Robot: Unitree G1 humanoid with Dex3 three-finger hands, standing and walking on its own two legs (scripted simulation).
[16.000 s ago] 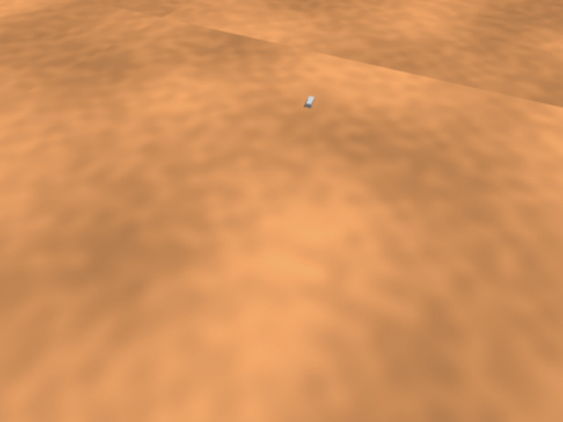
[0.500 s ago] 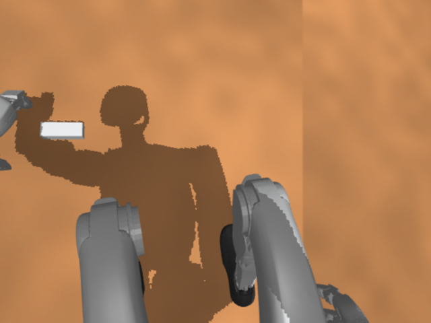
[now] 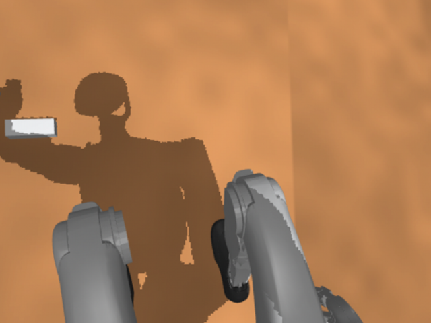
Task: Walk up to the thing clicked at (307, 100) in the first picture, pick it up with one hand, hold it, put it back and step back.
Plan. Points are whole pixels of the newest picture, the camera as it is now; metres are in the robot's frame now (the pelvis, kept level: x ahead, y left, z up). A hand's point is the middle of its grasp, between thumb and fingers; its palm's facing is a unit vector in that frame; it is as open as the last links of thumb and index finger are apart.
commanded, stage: rise first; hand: left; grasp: from above
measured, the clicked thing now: (32, 128) +0.50 +0.29 -0.31
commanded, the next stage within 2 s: approach in 1.72 s
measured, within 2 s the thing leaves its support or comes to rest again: neither
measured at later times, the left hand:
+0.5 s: hand out of the picture +0.45 +0.33 -0.18, palm faces -0.46 -0.07 -0.89, open 13.1 cm
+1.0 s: hand out of the picture +0.46 +0.33 -0.19, palm faces -0.46 -0.05 -0.89, open 13.2 cm
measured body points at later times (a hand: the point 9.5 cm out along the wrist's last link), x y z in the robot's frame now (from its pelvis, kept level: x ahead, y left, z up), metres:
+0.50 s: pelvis +0.00 +0.00 +0.00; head +0.25 +0.11 +0.36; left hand +0.47 +0.34 -0.13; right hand +0.05 -0.28 -0.08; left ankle +0.07 +0.12 -0.29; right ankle +0.11 -0.15 -0.29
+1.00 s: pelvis +0.00 +0.00 -0.01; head +0.25 +0.10 +0.36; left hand +0.48 +0.33 -0.14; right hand +0.04 -0.27 -0.09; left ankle +0.07 +0.12 -0.29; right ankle +0.11 -0.15 -0.29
